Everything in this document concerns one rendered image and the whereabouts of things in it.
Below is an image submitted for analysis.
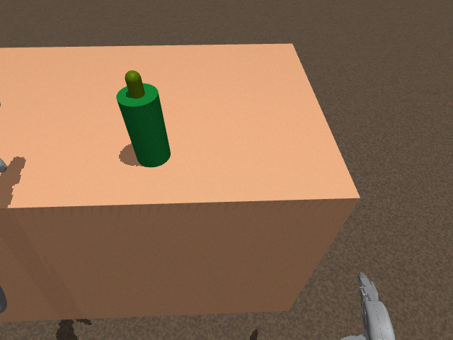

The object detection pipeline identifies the bottle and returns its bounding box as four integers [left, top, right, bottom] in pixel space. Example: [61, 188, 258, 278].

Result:
[116, 70, 171, 167]

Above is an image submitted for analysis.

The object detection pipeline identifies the right robot hand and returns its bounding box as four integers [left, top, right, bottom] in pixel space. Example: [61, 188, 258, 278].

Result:
[340, 272, 395, 340]

